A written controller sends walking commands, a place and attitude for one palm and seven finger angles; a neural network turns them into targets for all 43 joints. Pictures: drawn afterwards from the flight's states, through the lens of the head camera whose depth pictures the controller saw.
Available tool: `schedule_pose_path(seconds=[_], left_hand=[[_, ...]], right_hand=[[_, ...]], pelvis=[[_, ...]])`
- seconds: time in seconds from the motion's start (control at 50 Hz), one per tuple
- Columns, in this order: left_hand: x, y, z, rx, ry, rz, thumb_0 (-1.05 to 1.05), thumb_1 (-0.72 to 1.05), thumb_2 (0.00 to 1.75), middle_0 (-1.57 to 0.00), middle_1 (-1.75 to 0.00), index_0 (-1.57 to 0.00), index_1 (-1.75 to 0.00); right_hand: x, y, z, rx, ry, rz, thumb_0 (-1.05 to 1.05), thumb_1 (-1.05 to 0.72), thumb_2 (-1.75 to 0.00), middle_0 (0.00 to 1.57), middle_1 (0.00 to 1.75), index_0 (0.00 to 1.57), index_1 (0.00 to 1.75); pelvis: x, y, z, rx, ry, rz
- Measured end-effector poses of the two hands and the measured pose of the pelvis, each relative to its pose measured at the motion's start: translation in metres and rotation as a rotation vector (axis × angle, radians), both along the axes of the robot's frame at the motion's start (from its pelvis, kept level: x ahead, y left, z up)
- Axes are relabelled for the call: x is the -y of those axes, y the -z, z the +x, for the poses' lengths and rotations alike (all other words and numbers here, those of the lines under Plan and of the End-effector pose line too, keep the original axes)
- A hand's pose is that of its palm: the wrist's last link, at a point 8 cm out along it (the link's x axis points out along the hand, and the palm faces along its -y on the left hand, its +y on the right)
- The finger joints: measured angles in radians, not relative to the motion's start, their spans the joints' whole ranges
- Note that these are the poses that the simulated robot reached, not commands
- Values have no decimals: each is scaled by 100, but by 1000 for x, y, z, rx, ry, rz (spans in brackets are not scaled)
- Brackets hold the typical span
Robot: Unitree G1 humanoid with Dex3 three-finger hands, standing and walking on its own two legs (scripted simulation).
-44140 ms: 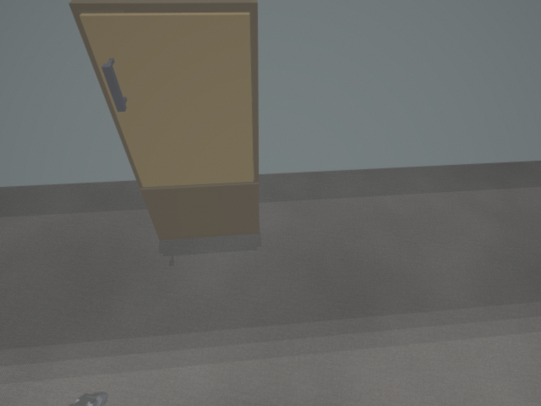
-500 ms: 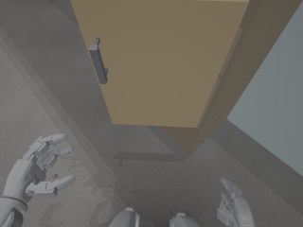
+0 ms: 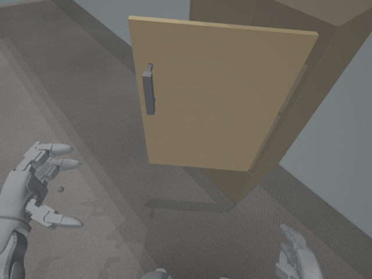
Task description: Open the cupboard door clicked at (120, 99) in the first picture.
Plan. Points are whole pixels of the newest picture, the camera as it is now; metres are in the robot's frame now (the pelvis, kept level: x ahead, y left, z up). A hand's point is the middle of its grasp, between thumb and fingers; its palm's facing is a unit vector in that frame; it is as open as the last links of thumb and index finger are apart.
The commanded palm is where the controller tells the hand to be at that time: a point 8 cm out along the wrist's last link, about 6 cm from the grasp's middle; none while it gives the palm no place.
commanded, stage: raise the hand with hooked fingers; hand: left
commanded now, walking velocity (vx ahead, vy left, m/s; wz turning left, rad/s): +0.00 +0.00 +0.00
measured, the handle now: (150, 89) +0.56 +0.14 +0.07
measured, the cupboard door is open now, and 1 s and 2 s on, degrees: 45 45 45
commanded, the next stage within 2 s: move the hooked fingers beside the handle in 0.80 s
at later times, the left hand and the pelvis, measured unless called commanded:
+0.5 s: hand (68, 167) +0.30 +0.26 +0.08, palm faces -0.01 -1.00 -0.04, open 14.0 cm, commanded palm +0.27 +0.31 +0.09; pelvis +0.01 -0.01 +0.02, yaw -1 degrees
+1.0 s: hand (81, 164) +0.31 +0.23 +0.09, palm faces +0.03 -1.00 -0.03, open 14.0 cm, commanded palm +0.29 +0.28 +0.09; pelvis +0.01 -0.04 +0.01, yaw +0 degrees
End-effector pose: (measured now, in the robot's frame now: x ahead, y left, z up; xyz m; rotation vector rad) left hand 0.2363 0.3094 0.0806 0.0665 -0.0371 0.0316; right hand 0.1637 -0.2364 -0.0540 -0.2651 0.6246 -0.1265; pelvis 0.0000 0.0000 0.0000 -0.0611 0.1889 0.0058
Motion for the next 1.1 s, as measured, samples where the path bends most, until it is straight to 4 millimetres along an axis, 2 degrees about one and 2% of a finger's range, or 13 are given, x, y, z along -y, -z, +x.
schedule_pose_path(seconds=[0.08, 0.14, 0.28, 0.36, 0.46, 0.58, 0.88, 1.0, 1.1], left_hand=[[-7, 10, 4, -111, 6, -20, -1, -45, 32, -30, -117, -29, -117], [-8, 11, 8, -125, 15, -23, -1, -47, 32, -30, -118, -29, -118], [-14, -14, 28, -12, 1, 2, -2, -49, 31, -30, -120, -30, -119], [-19, -15, 41, -58, 7, -16, -2, -49, 31, -30, -120, -30, -119], [-8, -9, 46, -116, 38, -27, -2, -49, 30, -30, -120, -29, -119], [5, -7, 46, -71, 19, -25, -2, -49, 30, -30, -120, -30, -120], [20, -15, 48, -63, 7, -25, -2, -49, 30, -30, -120, -30, -120], [23, -9, 49, -80, -5, -34, -2, -49, 30, -30, -120, -30, -120], [28, -6, 61, -72, 7, -32, -2, -50, 30, -30, -120, -30, -120]], right_hand=[[-8, 0, -3, -6, -9, 17, 1, -91, -90, 20, 30, 21, 30], [-9, 1, -8, -23, -10, 10, 1, -90, -90, 21, 30, 21, 30], [2, 4, -22, -87, 7, -17, 1, -90, -90, 21, 30, 21, 30], [14, 4, -29, -111, 39, -22, 1, -90, -90, 21, 30, 21, 30], [27, 2, -32, -117, 61, -27, 1, -91, -90, 20, 30, 21, 30], [37, 2, -28, -127, 56, -34, 1, -91, -90, 20, 30, 21, 30], [45, 6, -8, -96, 52, 6, 1, -91, -90, 20, 30, 21, 30], [50, 8, -9, -104, 50, 0, 1, -91, -90, 20, 30, 21, 30], [54, 11, -16, -132, 59, -15, 1, -91, -90, 20, 30, 21, 30]], pelvis=[[-3, -4, -2, 9, -1, 2], [-3, -6, -3, 17, 1, 4], [1, -10, -2, 27, 1, 9], [5, -13, 2, 24, 1, 11], [8, -15, 7, 13, 9, 16], [16, -15, 11, 7, 14, 23], [33, -15, 15, 5, 13, 34], [37, -14, 13, 5, 9, 35], [38, -13, 9, 4, 5, 34]])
